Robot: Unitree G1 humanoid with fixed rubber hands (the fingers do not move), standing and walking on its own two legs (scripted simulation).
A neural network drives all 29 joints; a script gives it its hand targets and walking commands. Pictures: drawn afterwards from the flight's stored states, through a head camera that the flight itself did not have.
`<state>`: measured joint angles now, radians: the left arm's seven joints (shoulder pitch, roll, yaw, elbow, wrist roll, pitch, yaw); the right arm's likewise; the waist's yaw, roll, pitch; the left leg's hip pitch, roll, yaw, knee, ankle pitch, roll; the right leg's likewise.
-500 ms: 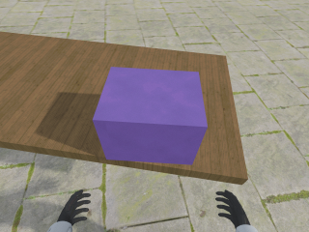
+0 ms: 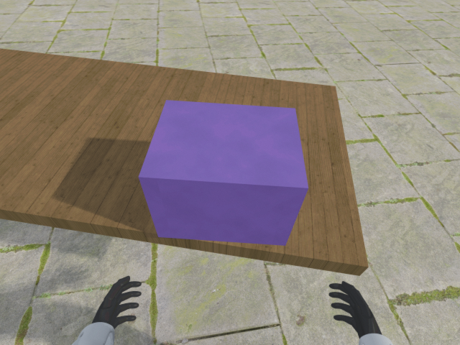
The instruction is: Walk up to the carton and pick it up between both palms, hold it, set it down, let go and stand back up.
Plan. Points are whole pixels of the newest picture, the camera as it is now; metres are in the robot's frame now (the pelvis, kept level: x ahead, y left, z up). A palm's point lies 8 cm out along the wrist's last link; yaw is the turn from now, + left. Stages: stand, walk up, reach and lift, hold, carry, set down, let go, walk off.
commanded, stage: stand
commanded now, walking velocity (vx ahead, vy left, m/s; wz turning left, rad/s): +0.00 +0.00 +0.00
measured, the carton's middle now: (226, 173) +0.44 +0.02 +0.02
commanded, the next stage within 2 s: none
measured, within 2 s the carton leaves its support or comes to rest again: neither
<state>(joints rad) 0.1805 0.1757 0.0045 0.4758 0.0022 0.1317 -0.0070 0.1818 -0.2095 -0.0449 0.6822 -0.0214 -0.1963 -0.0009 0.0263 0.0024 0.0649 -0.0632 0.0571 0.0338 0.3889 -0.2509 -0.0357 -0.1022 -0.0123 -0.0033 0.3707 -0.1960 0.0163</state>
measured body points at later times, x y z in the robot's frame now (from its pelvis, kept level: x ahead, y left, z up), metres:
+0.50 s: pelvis -0.03 +0.01 -0.01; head -0.04 +0.02 +0.44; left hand +0.07 +0.28 -0.11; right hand +0.07 -0.26 -0.11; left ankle -0.02 +0.14 -0.74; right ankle +0.01 -0.13 -0.74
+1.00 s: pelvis -0.03 +0.01 -0.01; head -0.04 +0.01 +0.44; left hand +0.05 +0.28 -0.12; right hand +0.06 -0.26 -0.12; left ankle -0.02 +0.14 -0.74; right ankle +0.01 -0.13 -0.74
